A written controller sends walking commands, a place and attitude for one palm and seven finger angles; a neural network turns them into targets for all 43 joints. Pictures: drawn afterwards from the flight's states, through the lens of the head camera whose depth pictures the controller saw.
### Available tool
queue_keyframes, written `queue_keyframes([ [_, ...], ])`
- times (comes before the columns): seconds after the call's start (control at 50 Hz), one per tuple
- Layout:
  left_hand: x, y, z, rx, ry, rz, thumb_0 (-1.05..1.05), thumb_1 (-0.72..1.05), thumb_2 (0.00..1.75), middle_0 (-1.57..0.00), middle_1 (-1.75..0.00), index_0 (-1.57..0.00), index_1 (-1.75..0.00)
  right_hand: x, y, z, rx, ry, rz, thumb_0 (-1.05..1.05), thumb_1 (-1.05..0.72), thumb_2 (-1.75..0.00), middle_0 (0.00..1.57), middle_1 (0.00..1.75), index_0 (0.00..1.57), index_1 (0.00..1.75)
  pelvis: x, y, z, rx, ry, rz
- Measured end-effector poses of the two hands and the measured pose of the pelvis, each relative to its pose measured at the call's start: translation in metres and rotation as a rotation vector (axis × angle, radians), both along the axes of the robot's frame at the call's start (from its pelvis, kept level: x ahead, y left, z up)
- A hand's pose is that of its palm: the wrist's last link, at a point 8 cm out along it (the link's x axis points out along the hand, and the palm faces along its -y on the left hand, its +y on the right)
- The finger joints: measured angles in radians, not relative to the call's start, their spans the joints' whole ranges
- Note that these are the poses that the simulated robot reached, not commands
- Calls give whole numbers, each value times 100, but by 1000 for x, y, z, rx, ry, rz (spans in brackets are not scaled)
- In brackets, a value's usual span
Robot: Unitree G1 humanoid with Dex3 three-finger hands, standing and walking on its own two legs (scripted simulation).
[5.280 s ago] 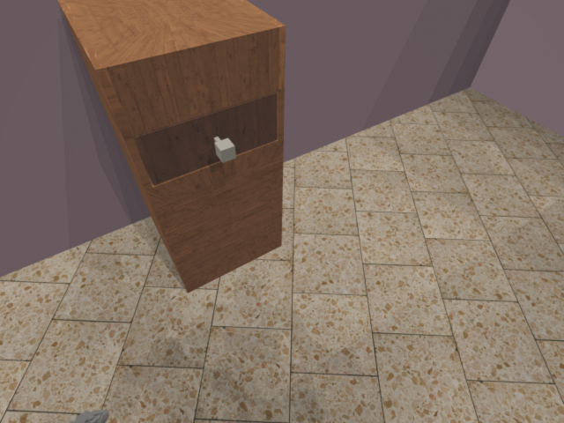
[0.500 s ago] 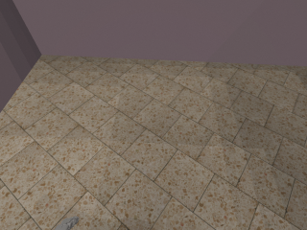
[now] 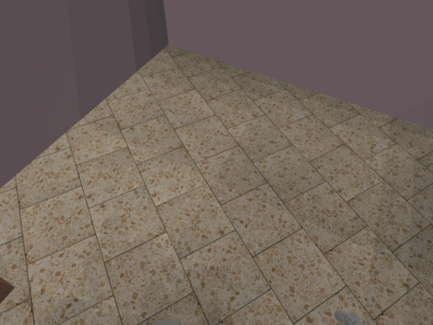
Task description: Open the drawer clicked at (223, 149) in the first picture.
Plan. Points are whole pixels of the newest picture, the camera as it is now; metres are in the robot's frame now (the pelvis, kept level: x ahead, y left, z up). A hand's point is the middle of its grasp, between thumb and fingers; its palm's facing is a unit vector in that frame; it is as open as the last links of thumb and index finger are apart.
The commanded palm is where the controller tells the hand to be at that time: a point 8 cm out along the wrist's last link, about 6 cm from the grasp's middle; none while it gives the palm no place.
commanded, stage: turn to face it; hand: left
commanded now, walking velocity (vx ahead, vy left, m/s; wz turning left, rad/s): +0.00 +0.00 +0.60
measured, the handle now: out of the picture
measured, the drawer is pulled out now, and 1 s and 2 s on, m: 0.00 0.00 0.00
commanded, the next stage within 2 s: take the last steps up to it in 1.86 s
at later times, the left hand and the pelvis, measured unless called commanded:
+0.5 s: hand out of the picture +0.08 +0.20 -0.13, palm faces +0.29 -0.92 -0.28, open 7.4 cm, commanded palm none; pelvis +0.01 -0.03 +0.00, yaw +18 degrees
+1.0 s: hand out of the picture -0.11 +0.22 -0.17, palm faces +0.60 -0.76 -0.26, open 7.4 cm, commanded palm none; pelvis -0.01 +0.01 +0.01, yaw +36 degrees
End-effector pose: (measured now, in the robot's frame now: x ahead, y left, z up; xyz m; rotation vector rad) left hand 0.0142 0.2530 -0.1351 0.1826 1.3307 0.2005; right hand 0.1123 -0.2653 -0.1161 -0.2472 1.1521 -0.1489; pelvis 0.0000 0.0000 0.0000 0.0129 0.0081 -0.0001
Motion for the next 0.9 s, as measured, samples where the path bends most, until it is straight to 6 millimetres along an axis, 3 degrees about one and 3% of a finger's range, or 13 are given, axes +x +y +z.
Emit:
queue_keyframes([
  [0.04,-13,15,-10,3,29,40,1,90,90,-20,-30,-20,-29,17,12,2,-13,-39,42,0,-91,-90,20,30,20,30,0,7,-5,4,-2,23],
  [0.1,-17,30,-8,16,46,82,1,90,90,-20,-30,-20,-29,26,26,11,-21,-63,78,0,-91,-90,20,30,20,30,0,11,0,-12,-9,50],
  [0.22,5,39,9,20,-68,120,1,91,90,-20,-30,-20,-29,24,41,17,-12,-21,125,0,-91,-90,20,30,20,30,1,14,12,-35,-6,126],
  [0.3,24,33,19,31,-145,134,1,91,90,-20,-30,-20,-29,20,40,12,9,8,138,0,-91,-90,20,30,20,30,3,8,14,-34,-3,173],
  [0.4,45,15,30,52,-231,148,1,90,90,-20,-30,-20,-29,13,26,-2,33,54,151,0,-90,-90,20,30,20,30,5,-9,10,-24,-1,238],
  [0.48,45,-4,34,86,-285,168,1,90,90,-20,-30,-20,-29,17,8,-20,49,83,171,0,-90,-90,20,30,20,30,7,-26,2,-13,-3,294],
  [0.6,7,-24,41,86,-236,257,1,90,90,-20,-30,-20,-29,32,-1,-16,43,116,242,0,-91,-90,20,30,20,30,9,-33,11,13,-18,381],
  [0.7,-33,-32,33,64,-169,346,1,90,90,-20,-30,-20,-29,50,11,-9,26,132,324,0,-91,-90,20,30,20,30,7,-31,14,25,-17,451],
  [0.78,-75,-30,21,41,-111,431,1,90,90,-20,-30,-20,-30,72,37,-5,5,115,414,0,-91,-90,20,30,20,30,2,-22,11,18,-14,502],
  [0.9,-142,-13,-10,10,-19,567,1,90,90,-20,-30,-20,-29,106,95,3,-22,-6,555,0,-91,-90,20,30,20,30,-10,1,-5,-1,-11,572],
])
